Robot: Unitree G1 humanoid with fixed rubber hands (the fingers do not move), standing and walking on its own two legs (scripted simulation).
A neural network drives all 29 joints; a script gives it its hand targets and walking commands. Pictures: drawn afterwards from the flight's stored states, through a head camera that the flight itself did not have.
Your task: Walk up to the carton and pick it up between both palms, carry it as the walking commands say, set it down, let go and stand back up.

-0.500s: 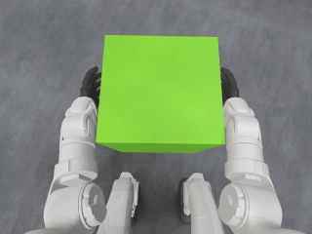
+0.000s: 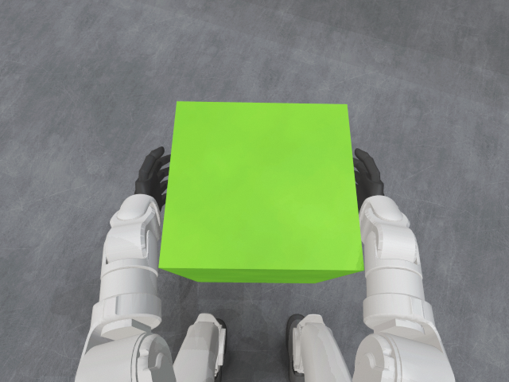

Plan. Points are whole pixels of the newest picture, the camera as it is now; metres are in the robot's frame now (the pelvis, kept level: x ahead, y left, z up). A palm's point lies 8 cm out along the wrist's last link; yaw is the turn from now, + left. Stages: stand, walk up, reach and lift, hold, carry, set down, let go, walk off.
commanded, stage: reach and lift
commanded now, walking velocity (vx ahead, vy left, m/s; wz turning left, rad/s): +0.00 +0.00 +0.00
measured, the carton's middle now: (258, 209) +0.40 +0.01 -0.12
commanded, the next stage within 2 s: none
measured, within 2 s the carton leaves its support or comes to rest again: neither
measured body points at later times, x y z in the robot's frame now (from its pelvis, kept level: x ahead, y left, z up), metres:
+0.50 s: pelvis +0.02 +0.00 +0.06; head +0.17 +0.00 +0.48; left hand +0.38 +0.18 +0.01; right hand +0.40 -0.16 +0.01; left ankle +0.05 +0.14 -0.65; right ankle +0.07 -0.13 -0.65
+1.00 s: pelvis +0.03 +0.00 +0.09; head +0.10 +0.00 +0.54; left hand +0.36 +0.19 +0.08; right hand +0.37 -0.16 +0.08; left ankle +0.05 +0.14 -0.65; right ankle +0.07 -0.13 -0.65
